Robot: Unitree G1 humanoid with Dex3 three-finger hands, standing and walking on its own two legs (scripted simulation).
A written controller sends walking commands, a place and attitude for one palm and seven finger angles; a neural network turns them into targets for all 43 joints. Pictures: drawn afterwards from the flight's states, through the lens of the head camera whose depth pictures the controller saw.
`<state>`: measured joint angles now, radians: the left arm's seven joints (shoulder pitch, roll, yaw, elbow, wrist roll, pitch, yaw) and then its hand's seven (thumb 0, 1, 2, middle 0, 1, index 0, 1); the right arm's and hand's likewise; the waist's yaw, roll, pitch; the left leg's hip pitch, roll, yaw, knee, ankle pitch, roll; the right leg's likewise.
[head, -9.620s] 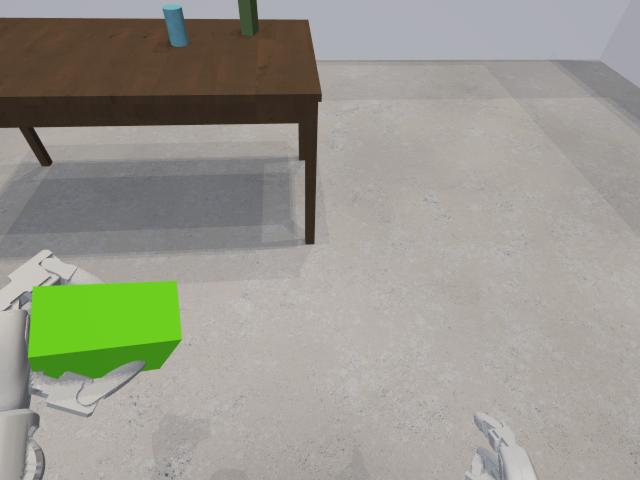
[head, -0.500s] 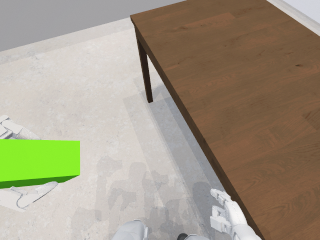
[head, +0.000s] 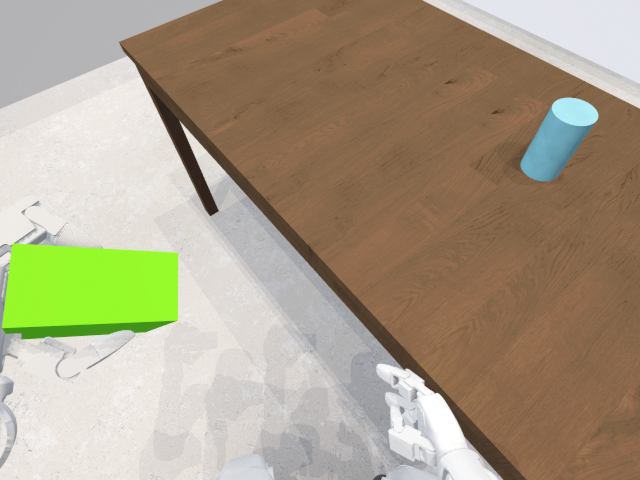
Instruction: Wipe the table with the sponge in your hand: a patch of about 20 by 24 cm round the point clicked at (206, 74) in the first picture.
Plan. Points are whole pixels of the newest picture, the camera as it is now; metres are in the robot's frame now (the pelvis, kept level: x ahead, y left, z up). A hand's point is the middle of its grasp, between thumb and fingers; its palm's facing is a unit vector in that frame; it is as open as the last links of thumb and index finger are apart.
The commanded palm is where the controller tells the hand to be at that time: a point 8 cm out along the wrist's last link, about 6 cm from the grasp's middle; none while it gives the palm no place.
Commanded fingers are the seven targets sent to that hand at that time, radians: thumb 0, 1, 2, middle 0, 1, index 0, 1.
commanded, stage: turn to face it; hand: left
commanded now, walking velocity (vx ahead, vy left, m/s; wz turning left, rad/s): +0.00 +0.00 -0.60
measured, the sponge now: (115, 297) +0.24 +0.21 +0.16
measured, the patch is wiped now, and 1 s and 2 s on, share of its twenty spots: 0.00 0.00 0.00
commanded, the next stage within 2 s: come to a stop and stand still in 1.92 s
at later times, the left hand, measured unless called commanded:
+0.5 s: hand (126, 297) +0.23 +0.18 +0.18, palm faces +0.15 -0.90 -0.40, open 10.1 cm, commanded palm +0.19 +0.23 +0.20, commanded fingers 0.00 0.10 1.30 -1.20 -1.60 -1.20 -1.60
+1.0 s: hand (323, 385) +0.18 +0.02 +0.19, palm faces -0.18 -0.82 -0.54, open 10.1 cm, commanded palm +0.16 +0.08 +0.20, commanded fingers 0.00 0.10 1.30 -1.20 -1.60 -1.20 -1.60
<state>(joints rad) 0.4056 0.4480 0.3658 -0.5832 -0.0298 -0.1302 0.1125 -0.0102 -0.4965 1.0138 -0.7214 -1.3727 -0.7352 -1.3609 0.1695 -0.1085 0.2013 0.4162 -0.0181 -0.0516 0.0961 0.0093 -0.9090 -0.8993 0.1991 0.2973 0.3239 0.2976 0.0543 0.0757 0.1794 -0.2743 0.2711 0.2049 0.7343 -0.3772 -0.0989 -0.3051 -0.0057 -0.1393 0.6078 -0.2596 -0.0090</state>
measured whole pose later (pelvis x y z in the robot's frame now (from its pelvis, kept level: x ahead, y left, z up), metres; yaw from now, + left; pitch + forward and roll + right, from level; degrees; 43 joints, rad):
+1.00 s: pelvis -0.14 -0.04 +0.02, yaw -37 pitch +0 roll +3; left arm 0.54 0.42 0.40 -0.53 -0.07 -0.15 0.14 -0.01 -0.50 1.01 -0.72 -1.37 -0.74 -1.36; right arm 0.16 -0.30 -0.05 0.56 0.02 0.09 -0.03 0.01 -0.91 -0.90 0.20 0.30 0.23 0.31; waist -0.01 0.01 0.08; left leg -0.44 0.04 0.04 0.96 -0.43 -0.08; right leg -0.32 0.06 0.04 0.50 -0.18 -0.10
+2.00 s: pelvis -0.25 -0.01 +0.01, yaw -67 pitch +0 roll +1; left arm 0.51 0.39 0.37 -0.52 -0.02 -0.15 0.13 -0.01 -0.50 1.01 -0.72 -1.38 -0.74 -1.36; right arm 0.22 -0.20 -0.01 0.54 0.03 -0.04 -0.04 0.01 -0.91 -0.90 0.20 0.30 0.20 0.30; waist 0.03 0.00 0.04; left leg -0.23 0.09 0.08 0.58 -0.34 -0.05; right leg -0.42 0.04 -0.03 0.77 -0.39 0.02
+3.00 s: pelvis -0.25 +0.02 +0.02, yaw -68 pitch -2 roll +1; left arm 0.42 0.37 0.32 -0.39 -0.02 -0.28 0.07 -0.01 -0.50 1.01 -0.73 -1.37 -0.74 -1.36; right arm 0.27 -0.20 0.02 0.59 0.01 -0.17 -0.01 0.01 -0.90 -0.90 0.20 0.30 0.21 0.30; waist 0.04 -0.04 0.07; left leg -0.16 -0.04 0.07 0.46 -0.28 0.05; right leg -0.28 0.00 -0.03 0.48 -0.17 -0.02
